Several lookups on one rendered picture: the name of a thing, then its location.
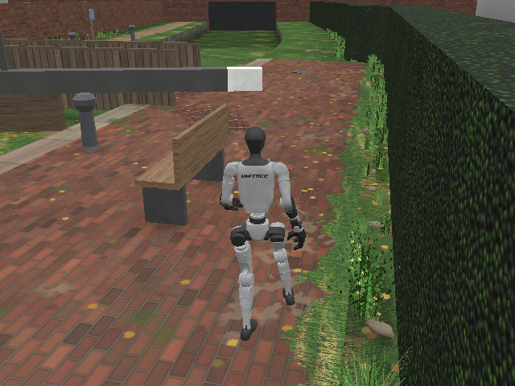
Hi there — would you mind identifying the left robot upper arm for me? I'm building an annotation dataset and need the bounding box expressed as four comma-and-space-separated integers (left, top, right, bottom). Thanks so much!
220, 162, 240, 204

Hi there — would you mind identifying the robot left forearm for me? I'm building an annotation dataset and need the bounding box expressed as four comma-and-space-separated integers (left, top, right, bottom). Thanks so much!
220, 193, 232, 208

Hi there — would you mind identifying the humanoid robot head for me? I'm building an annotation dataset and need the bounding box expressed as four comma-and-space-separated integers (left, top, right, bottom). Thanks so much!
242, 127, 270, 166

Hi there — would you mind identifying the left robot foot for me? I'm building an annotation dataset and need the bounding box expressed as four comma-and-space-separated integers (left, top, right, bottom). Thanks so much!
241, 319, 258, 341

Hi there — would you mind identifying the robot left hand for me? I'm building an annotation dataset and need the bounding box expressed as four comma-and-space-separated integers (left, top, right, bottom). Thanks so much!
225, 198, 243, 211

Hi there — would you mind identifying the robot right hand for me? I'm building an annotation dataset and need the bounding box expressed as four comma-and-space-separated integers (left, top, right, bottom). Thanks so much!
287, 229, 306, 250

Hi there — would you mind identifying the robot right forearm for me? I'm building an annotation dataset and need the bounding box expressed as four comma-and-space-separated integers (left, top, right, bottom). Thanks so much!
285, 195, 303, 232

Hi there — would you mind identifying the right robot upper arm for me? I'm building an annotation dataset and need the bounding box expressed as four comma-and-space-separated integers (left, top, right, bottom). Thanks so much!
272, 162, 292, 208

